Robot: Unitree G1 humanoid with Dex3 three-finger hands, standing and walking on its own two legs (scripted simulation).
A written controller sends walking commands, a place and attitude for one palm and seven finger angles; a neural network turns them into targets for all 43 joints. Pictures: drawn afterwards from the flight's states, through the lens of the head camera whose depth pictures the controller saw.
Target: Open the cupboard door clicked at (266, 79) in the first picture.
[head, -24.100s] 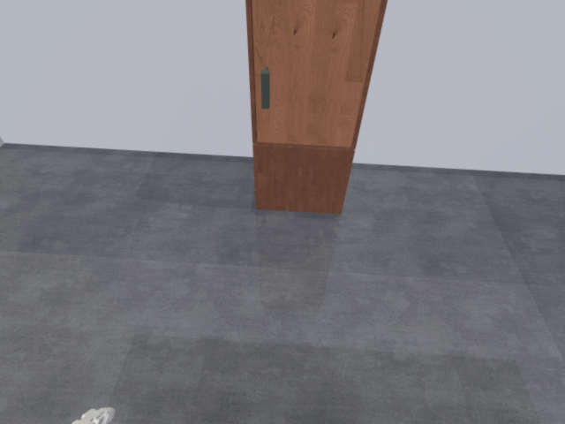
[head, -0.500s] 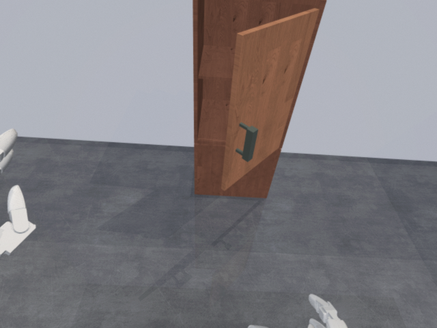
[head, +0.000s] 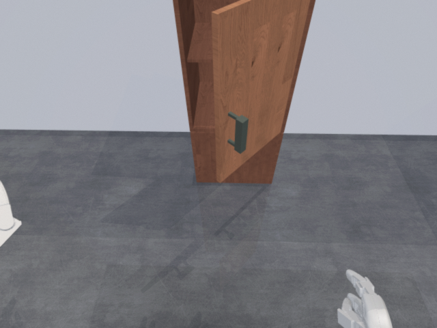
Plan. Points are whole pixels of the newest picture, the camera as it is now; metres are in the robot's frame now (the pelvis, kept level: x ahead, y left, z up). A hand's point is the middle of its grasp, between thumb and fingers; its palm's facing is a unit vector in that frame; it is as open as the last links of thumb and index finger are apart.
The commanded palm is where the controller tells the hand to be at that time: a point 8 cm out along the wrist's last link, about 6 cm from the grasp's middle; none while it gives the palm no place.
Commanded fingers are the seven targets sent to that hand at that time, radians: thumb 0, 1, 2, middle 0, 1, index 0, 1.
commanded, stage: stop stepping back and stand still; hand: left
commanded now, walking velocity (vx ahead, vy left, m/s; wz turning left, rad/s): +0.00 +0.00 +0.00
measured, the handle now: (235, 132) +0.67 -0.02 -0.09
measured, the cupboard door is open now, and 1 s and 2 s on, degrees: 48 48 48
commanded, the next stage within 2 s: let the arm hang, fingers relaxed in 0.38 s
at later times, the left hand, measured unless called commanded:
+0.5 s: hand (21, 218) +0.23 +0.28 +0.16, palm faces +0.36 -0.76 -0.55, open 7.4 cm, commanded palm none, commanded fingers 0.00 0.90 0.90 -0.20 -0.30 -0.20 -0.30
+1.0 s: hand out of the picture -0.06 +0.22 -0.16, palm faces +0.06 -0.97 -0.22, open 7.2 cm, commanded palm none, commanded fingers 0.00 0.90 0.90 -0.20 -0.30 -0.20 -0.30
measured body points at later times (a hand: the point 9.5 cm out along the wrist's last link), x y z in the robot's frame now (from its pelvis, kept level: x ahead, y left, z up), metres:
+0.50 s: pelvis +0.02 +0.01 +0.01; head +0.04 +0.00 +0.46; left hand +0.20 +0.32 +0.19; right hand +0.19 -0.22 -0.08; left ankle +0.04 +0.14 -0.73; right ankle -0.05 -0.06 -0.73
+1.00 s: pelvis -0.01 +0.03 +0.01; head +0.02 +0.03 +0.46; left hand -0.06 +0.27 -0.14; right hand -0.01 -0.19 -0.15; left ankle +0.04 +0.14 -0.73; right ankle -0.05 -0.06 -0.73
